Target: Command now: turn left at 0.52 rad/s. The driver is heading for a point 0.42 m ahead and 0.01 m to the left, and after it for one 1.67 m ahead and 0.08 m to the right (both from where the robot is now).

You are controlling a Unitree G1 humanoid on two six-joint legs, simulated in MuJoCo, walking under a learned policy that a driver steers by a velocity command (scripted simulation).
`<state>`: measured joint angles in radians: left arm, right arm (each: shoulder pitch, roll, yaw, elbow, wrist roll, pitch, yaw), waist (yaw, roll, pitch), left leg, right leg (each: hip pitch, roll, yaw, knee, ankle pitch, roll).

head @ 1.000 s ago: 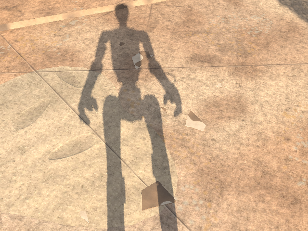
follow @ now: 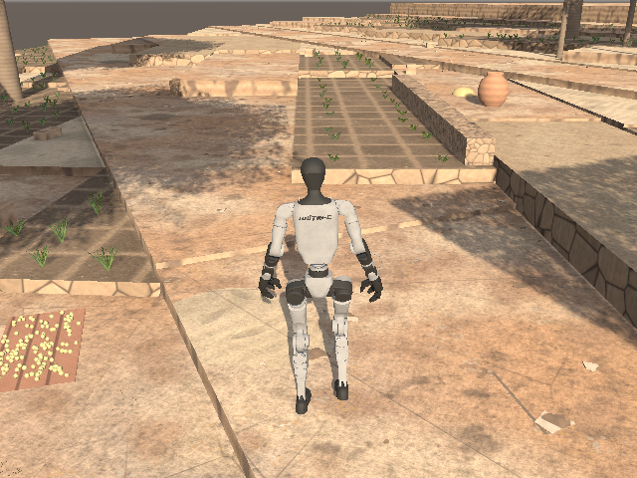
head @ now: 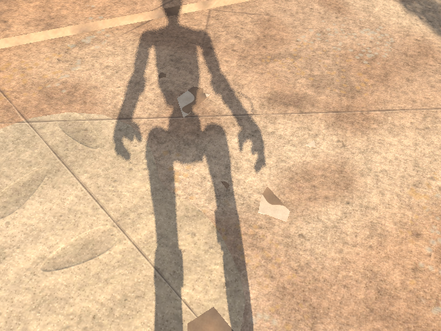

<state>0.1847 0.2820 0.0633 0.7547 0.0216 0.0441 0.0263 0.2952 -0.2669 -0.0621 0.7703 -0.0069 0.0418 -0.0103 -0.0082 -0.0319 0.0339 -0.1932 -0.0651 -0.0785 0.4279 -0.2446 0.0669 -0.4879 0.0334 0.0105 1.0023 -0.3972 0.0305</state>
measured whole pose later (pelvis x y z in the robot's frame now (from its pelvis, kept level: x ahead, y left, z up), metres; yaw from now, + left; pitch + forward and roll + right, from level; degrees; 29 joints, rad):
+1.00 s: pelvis +0.12 +0.01 -0.01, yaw +12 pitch +1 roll +1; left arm 0.17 0.28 0.05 0.80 0.03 0.00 -0.06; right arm 0.43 -0.24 -0.02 0.93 -0.03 -0.07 0.00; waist -0.03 -0.04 0.02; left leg 0.15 -0.06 0.06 0.13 -0.30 0.05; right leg -0.67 -0.03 0.00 0.82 -0.10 -0.03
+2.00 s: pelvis +0.42 +0.05 +0.00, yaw -19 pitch +0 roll -2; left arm 0.18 0.32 0.06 0.79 0.01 0.07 0.00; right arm 0.22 -0.26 0.00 0.75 -0.02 0.00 -0.03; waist -0.01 -0.04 0.08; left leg -0.24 -0.01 -0.02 0.42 -0.18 0.04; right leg -0.36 0.11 0.14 0.94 -0.47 0.05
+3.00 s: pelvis +0.56 +0.03 +0.00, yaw -19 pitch -2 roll +0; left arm 0.18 0.19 -0.01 1.06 0.01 0.00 0.04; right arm 0.31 -0.18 0.02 1.03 -0.01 -0.01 -0.03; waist -0.02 0.02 0.05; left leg -0.04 -0.04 0.04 0.39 -0.32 0.05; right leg -0.21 0.02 -0.02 0.45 -0.21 -0.03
